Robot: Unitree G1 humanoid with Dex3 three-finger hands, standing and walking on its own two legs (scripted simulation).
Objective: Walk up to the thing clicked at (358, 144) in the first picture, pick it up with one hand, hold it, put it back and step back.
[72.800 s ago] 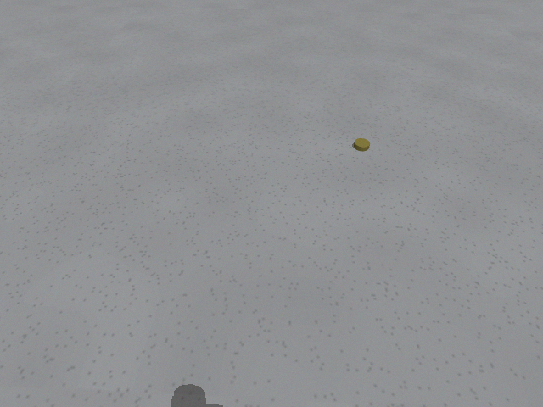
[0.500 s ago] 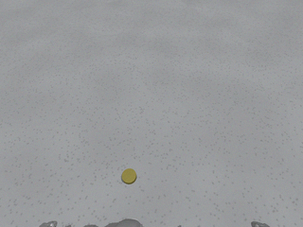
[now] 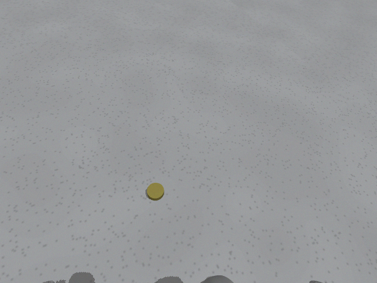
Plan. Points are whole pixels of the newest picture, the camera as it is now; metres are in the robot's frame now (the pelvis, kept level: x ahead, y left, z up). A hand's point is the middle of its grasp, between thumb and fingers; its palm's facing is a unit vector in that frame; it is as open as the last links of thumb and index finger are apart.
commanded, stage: step back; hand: left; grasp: from above
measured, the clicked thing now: (155, 191) +0.66 +0.15 -0.75
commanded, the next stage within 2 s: none
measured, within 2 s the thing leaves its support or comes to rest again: neither
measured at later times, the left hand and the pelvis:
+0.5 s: hand out of the picture -0.03 +0.24 -0.15, palm faces +0.02 -0.91 -0.42, open 7.4 cm; pelvis -0.17 -0.03 -0.02, yaw +3 degrees
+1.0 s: hand out of the picture -0.28 +0.18 -0.15, palm faces -0.02 -0.90 -0.43, open 7.4 cm; pelvis -0.33 -0.09 -0.01, yaw -3 degrees
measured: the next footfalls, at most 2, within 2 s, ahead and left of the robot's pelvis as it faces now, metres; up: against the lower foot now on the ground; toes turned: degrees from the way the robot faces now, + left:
right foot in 0.16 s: -0.06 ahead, -0.16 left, +0.00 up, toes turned +0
left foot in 0.50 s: -0.16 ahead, +0.08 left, +0.00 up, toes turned +0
